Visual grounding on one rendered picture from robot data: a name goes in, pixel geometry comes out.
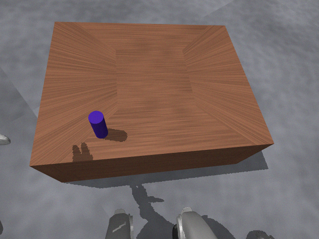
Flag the left robot hand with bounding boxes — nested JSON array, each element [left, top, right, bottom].
[[0, 134, 10, 145]]

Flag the can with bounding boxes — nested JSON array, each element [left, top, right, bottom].
[[88, 111, 108, 138]]

